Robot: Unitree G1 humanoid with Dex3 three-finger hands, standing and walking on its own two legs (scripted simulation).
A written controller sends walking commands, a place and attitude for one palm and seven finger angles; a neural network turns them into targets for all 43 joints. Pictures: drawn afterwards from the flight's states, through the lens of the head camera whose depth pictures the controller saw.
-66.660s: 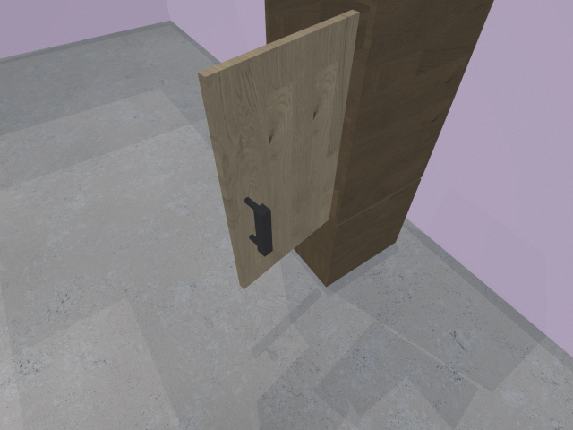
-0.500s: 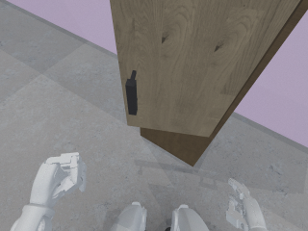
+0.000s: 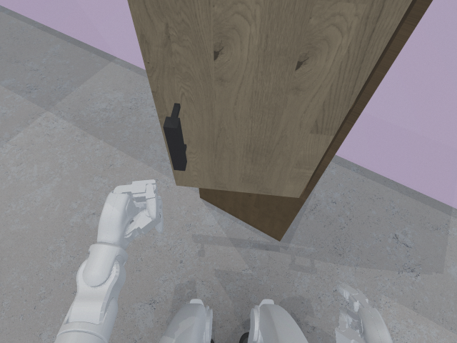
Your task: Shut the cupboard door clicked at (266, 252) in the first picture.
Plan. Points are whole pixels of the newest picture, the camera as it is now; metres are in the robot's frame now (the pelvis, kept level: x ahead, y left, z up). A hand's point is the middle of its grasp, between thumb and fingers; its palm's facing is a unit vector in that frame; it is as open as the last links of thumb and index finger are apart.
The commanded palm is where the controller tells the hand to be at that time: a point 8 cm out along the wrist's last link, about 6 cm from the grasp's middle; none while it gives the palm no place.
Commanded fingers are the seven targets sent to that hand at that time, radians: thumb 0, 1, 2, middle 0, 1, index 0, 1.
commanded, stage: bring the fist close to the handle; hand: left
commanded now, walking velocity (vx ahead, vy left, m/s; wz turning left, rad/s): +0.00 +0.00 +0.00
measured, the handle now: (178, 138) +0.49 +0.12 +0.02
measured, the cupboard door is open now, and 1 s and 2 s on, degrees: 24 24 2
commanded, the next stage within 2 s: push the door shut along its arc in 0.80 s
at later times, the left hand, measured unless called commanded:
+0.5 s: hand (192, 175) +0.40 +0.08 +0.03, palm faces -0.08 -1.00 -0.03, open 3.1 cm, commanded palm +0.37 +0.14 +0.03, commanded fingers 0.00 0.90 0.90 -1.30 -1.50 -1.30 -1.50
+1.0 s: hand (187, 178) +0.39 +0.09 +0.02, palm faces -0.09 -1.00 -0.03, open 3.1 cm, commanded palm +0.39 +0.15 +0.03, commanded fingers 0.00 0.90 0.90 -1.30 -1.50 -1.30 -1.50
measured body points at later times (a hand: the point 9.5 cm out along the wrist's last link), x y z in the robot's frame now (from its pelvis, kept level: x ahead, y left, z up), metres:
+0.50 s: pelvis +0.00 -0.01 +0.00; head +0.11 -0.01 +0.43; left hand +0.40 +0.14 +0.03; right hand +0.11 -0.26 -0.12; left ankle +0.02 +0.07 -0.62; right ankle +0.03 -0.08 -0.62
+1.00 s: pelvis -0.01 -0.01 +0.00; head +0.10 -0.01 +0.44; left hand +0.39 +0.15 +0.03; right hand +0.10 -0.27 -0.12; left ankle +0.02 +0.07 -0.62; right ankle +0.03 -0.08 -0.62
